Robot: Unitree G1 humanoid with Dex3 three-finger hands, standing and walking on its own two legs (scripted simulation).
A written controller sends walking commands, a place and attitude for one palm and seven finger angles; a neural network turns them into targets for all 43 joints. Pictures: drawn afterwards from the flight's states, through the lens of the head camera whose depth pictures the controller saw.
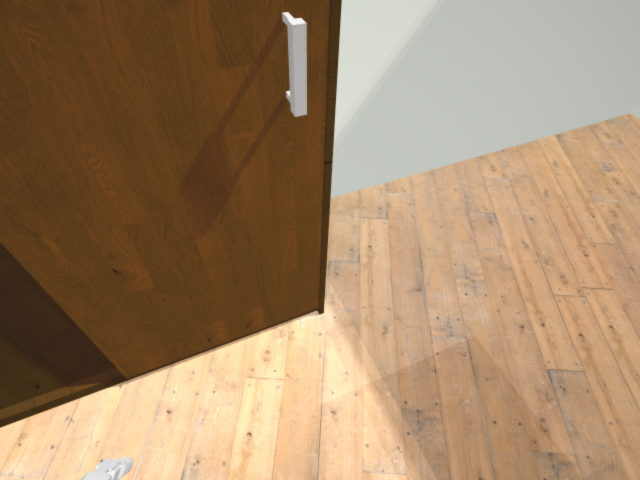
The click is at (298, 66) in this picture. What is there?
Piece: wardrobe's sliding door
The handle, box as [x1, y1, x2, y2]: [282, 12, 306, 116]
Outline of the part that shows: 282,13 282,20 287,25 290,82 290,90 286,91 286,97 290,102 291,111 295,116 306,114 306,23 301,18 294,18 288,12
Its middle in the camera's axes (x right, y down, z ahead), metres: -0.05 -0.29 +0.66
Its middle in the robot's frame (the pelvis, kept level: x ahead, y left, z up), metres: +0.71 +0.10 +0.17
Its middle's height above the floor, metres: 0.94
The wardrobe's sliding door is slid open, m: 0.00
